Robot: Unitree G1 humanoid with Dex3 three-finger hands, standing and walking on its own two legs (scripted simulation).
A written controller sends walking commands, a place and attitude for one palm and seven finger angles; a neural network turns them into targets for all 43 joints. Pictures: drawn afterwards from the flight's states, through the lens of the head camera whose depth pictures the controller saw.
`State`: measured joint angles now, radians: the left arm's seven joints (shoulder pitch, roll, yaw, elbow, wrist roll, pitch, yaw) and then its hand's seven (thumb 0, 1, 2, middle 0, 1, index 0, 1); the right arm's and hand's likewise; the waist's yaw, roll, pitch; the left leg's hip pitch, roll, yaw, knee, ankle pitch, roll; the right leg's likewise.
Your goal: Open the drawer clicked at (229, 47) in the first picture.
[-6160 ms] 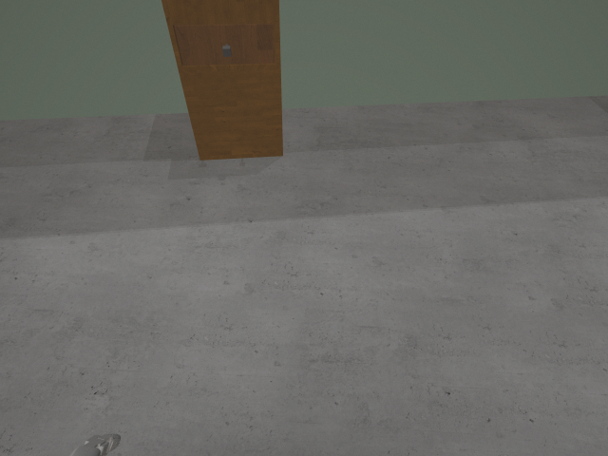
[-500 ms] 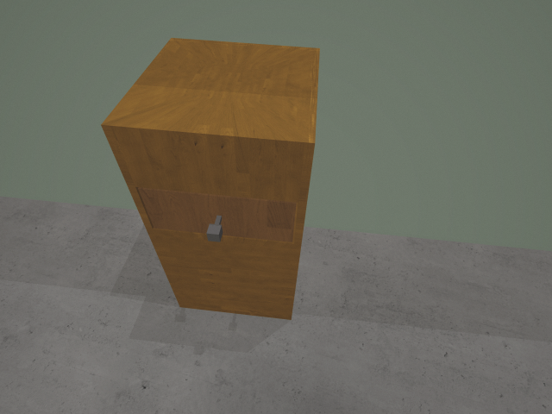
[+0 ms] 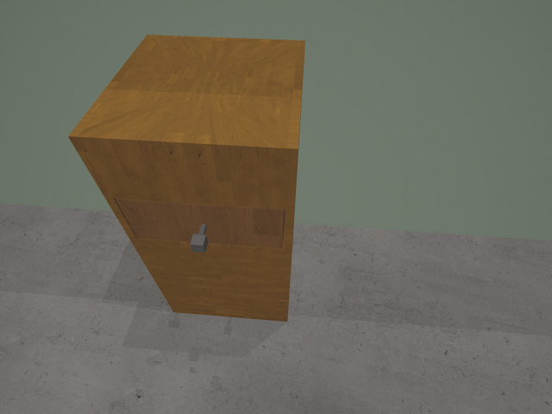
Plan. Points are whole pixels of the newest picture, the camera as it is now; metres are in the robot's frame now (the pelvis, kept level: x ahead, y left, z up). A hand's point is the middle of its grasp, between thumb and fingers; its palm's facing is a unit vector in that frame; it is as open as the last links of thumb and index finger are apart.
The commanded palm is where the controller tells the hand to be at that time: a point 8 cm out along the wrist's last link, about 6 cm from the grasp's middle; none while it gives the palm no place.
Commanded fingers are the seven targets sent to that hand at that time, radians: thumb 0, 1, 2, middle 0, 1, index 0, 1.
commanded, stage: come to a stop and stand still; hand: left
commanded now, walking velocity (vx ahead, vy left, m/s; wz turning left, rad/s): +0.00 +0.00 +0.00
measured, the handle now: (200, 237) +0.52 +0.20 -0.19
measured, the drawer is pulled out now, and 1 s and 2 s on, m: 0.00 0.00 0.00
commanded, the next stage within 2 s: look again from close up in 0.16 s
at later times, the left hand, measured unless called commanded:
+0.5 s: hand out of the picture -0.03 +0.20 -0.18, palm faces +0.00 -0.98 -0.18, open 7.3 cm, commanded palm none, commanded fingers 0.00 0.90 0.90 -0.20 -0.30 -0.20 -0.30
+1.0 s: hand out of the picture +0.08 +0.24 -0.12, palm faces -0.14 -0.87 -0.47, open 7.3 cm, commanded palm +0.09 +0.26 -0.05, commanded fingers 0.00 0.74 0.83 -0.21 -0.41 -0.21 -0.41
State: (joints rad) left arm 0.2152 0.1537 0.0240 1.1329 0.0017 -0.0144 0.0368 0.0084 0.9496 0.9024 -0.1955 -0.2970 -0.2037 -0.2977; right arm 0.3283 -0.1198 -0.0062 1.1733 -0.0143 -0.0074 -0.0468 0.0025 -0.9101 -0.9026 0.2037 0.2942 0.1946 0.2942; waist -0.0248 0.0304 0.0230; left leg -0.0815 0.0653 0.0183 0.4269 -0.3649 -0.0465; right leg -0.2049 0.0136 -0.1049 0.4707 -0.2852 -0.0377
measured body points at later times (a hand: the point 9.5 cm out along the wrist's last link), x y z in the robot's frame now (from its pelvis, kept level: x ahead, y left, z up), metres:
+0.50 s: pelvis -0.03 +0.04 +0.00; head -0.02 +0.03 +0.45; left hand -0.03 +0.26 -0.16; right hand -0.01 -0.20 -0.16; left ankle -0.07 +0.13 -0.74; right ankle -0.02 -0.09 -0.74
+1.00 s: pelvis -0.02 +0.04 -0.01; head -0.01 +0.03 +0.44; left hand +0.08 +0.28 -0.09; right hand -0.01 -0.19 -0.15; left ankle -0.07 +0.13 -0.74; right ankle -0.02 -0.09 -0.74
